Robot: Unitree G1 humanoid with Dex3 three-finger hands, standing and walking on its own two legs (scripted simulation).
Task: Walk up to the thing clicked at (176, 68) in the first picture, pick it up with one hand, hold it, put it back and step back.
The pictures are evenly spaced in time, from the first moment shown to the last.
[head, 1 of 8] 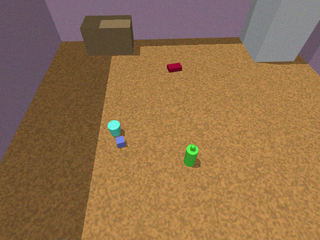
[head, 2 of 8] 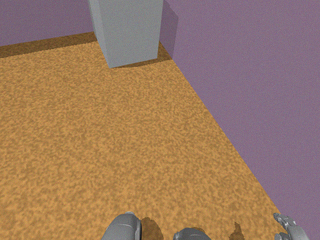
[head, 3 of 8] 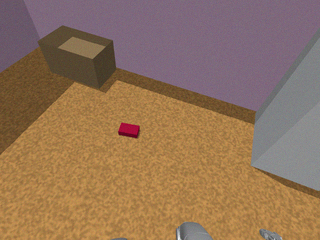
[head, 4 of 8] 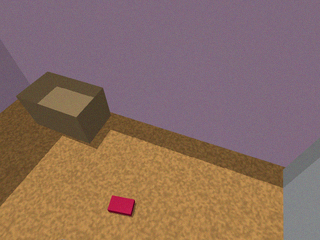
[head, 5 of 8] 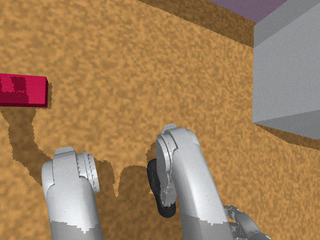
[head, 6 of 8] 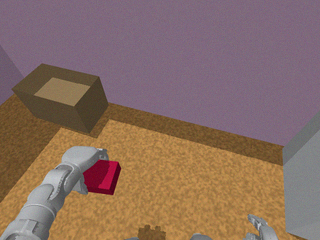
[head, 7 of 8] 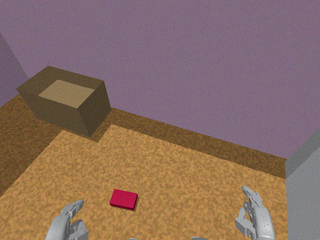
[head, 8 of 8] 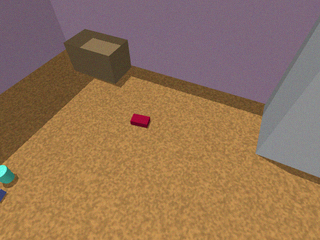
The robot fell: no
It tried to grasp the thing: yes
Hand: left
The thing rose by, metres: 0.68
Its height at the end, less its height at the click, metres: +0.00
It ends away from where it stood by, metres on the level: 0.02
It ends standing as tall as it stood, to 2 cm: yes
